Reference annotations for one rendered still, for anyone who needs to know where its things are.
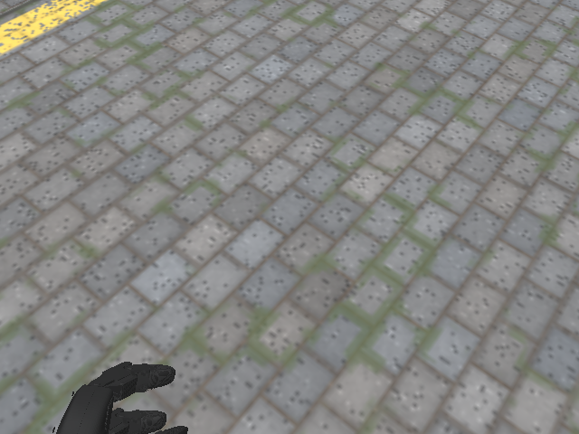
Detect robot left hand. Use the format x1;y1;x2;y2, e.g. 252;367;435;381
52;362;188;434

